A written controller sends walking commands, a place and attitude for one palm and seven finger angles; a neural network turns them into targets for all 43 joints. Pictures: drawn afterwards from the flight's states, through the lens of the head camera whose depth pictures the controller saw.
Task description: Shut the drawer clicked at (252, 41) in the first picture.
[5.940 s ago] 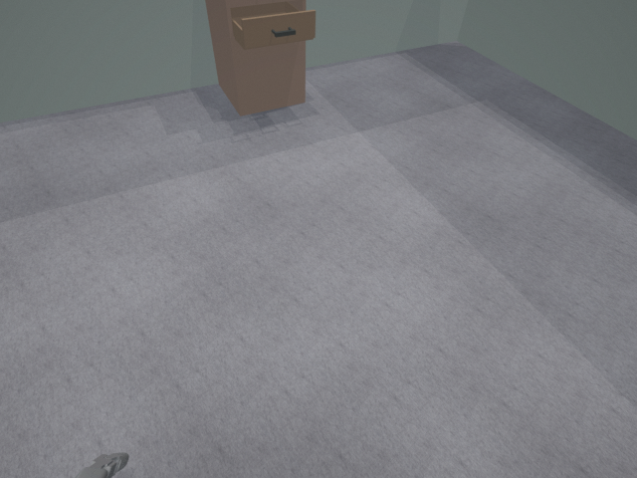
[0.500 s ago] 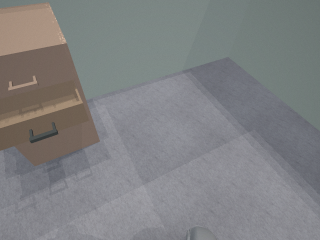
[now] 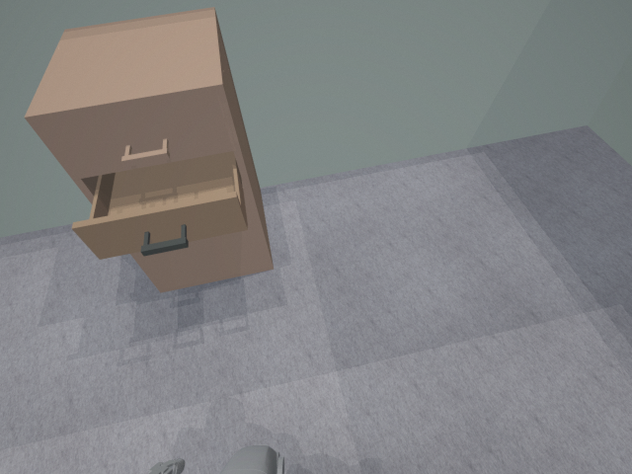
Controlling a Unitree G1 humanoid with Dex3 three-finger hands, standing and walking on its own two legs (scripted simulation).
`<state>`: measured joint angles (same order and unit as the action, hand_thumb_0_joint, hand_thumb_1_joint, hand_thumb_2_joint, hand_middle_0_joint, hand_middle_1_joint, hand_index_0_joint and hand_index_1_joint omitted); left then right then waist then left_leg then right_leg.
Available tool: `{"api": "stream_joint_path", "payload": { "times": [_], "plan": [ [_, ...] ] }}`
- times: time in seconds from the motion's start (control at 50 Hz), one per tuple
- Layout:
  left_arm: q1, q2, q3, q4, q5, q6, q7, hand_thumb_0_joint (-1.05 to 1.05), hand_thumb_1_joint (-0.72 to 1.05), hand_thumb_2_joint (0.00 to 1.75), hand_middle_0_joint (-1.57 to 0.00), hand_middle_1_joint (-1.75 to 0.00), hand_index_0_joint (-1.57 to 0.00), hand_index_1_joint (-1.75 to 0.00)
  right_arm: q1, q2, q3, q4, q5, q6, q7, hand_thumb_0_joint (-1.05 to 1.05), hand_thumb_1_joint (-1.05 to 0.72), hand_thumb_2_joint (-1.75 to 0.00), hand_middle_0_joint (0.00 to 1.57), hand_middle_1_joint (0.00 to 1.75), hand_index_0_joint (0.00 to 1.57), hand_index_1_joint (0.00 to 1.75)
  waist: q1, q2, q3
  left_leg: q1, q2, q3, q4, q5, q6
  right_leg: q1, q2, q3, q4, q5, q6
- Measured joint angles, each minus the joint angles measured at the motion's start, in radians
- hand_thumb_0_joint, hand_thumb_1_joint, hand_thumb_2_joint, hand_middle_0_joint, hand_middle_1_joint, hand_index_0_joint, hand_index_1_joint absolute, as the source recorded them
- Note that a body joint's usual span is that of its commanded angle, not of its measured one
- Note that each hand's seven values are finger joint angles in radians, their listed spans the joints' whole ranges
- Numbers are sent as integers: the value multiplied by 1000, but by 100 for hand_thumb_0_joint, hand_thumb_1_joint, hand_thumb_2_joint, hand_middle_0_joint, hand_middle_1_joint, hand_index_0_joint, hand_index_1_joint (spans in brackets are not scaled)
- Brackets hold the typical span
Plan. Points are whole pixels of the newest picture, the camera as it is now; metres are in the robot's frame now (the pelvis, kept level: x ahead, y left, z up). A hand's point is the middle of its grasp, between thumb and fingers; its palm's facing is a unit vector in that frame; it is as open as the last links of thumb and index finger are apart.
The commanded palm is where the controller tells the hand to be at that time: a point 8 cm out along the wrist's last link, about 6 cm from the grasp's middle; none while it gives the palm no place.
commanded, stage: turn to face it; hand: left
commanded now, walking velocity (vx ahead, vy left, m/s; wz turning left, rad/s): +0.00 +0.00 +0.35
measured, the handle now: (165, 239) +0.64 +0.41 -0.25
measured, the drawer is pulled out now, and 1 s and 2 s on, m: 0.17 0.17 0.17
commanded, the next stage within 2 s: take the last steps up to it in 0.20 s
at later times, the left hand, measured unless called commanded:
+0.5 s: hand out of the picture +0.01 +0.25 -0.17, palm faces +0.19 -0.95 -0.23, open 7.4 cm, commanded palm none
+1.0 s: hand out of the picture +0.01 +0.18 -0.16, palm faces +0.28 -0.94 -0.19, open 7.4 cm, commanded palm none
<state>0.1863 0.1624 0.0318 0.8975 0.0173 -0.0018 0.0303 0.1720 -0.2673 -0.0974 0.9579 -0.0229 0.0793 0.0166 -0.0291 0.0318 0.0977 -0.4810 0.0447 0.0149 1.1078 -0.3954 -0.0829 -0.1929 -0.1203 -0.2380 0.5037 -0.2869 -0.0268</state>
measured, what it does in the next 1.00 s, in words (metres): walks ahead: left foot, then right foot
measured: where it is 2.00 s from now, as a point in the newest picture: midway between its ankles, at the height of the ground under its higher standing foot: (289, 450)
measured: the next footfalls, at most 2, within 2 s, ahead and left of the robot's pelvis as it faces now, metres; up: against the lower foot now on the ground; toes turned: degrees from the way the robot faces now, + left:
left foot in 0.20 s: +0.03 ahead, +0.14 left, +0.00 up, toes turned +12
right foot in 0.66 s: +0.09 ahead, -0.07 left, +0.00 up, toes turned +3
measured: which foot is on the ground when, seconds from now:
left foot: up 0.00-0.18, down 0.20-0.66, up 0.68-1.00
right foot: down 0.00-0.20, up 0.22-0.64, down 0.66-1.00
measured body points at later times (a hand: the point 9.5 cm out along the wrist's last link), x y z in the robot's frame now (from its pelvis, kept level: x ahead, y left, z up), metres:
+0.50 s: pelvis +0.00 +0.05 +0.00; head +0.02 +0.06 +0.45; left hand +0.00 +0.31 -0.15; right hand +0.13 -0.17 -0.13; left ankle -0.01 +0.13 -0.74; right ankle +0.00 -0.11 -0.68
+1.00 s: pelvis +0.10 +0.04 +0.00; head +0.13 +0.03 +0.45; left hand -0.01 +0.23 -0.14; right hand +0.16 -0.19 -0.16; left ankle +0.15 +0.21 -0.68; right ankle +0.05 -0.07 -0.74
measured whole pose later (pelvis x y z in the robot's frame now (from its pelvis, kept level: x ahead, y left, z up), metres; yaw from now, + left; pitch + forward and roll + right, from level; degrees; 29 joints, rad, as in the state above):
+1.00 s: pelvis +0.10 +0.04 +0.00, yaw +12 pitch -1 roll +1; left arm 0.43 0.10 0.02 1.12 0.02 -0.07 0.02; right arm 0.27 -0.20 -0.07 1.08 -0.03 0.02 0.02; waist 0.00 0.03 0.06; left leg -0.55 0.10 0.05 0.91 -0.17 -0.02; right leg 0.02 -0.04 -0.16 0.29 -0.28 -0.01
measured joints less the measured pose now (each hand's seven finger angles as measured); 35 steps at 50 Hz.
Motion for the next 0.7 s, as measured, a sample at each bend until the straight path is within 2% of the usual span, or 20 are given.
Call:
{"api": "stream_joint_path", "payload": {
  "times": [0.14, 0.18, 0.2, 0.22, 0.26, 0.32, 0.38, 0.5, 0.58, 0.64, 0.66, 0.7],
  "plan": [
    [71, 42, 14, 39, 9, 14, -5, 1, 90, 90, -21, -30, -20, -30, -81, 8, 23, -24, 6, -8, 1, 0, -91, -90, 20, 30, 20, 30, 54, -36, 20, 114, 5, 53, -291, -23, 20, -16, -31, -57, 51, -29, 22],
    [89, 61, 22, 54, 7, 20, -6, 1, 90, 90, -21, -30, -20, -30, -94, 14, 32, -35, 7, -20, 0, 0, -91, -90, 20, 30, 20, 30, 63, -47, 19, 175, -3, 74, -422, 35, 32, -29, -41, -73, 89, -49, 36],
    [102, 69, 25, 60, 3, 24, -7, 1, 90, 90, -21, -30, -20, -30, -96, 15, 37, -43, 6, -30, 1, 0, -91, -90, 20, 30, 20, 30, 66, -47, 12, 213, -4, 83, -501, 78, 55, -43, -46, -79, 123, -66, 45],
    [102, 83, 29, 69, -3, 32, -8, 1, 91, 90, -21, -30, -20, -30, -102, 25, 39, -46, 4, -42, -1, 0, -91, -90, 20, 30, 20, 30, 67, -66, 15, 212, -17, 86, -507, 66, 91, -68, -56, -55, 184, -97, 61],
    [93, 104, 34, 82, -6, 56, -3, 1, 91, 90, -20, -29, -20, -30, -105, 43, 52, -50, 3, -53, -5, 0, -91, -90, 20, 30, 20, 30, 78, -90, 25, 209, -31, 82, -490, 56, 122, -129, -33, 45, 341, -223, 80],
    [80, 108, 35, 95, -7, 69, -2, 1, 91, 90, -20, -29, -20, -30, -95, 58, 66, -46, 2, -55, -18, 0, -91, -90, 20, 30, 20, 30, 80, -84, 16, 235, -33, 66, -543, 89, 126, -197, 5, 129, 513, -229, 95],
    [70, 98, 31, 97, -7, 60, -10, 1, 91, 90, -20, -29, -20, -30, -80, 69, 74, -33, 3, -57, -25, 0, -91, -90, 20, 30, 21, 30, 74, -68, 1, 268, -38, 53, -611, 127, 132, -224, 18, 169, 563, -164, 102],
    [59, 72, 18, 102, 1, 42, -27, 1, 91, 90, -20, -29, -19, -30, -6, 93, 76, -1, 0, -79, -22, 0, -91, -90, 21, 30, 21, 30, 47, -49, -43, 320, -52, 46, -693, 162, 133, -187, 23, 182, 442, -135, 97],
    [39, 48, 10, 101, 3, 30, -33, 1, 91, 90, -20, -29, -20, -30, 61, 90, 64, 33, -4, -85, -25, 0, -92, -90, 21, 30, 21, 30, 17, -35, -59, 337, -61, 41, -698, 155, 125, -133, 36, 168, 278, -150, 83],
    [32, 30, 6, 94, 4, 9, -38, 1, 91, 90, -20, -29, -20, -30, 112, 77, 57, 70, -5, -78, -26, 0, -92, -90, 21, 30, 21, 30, 6, -24, -68, 333, -64, 42, -655, 121, 111, -67, 57, 149, 119, -94, 72],
    [33, 25, 5, 91, 5, -2, -38, 1, 91, 90, -20, -29, -20, -30, 130, 73, 54, 83, -2, -76, -26, 0, -92, -90, 21, 30, 21, 30, 6, -21, -70, 322, -65, 41, -617, 97, 106, -39, 63, 146, 60, -53, 59],
    [35, 3, 0, 94, 9, -24, -33, 1, 91, 90, -20, -29, -20, -30, 158, 61, 47, 112, 2, -64, -25, 0, -92, -90, 20, 30, 21, 30, 3, 10, -67, 269, -52, 16, -468, -22, 108, -22, 79, 121, 65, -14, 12]
  ]
}}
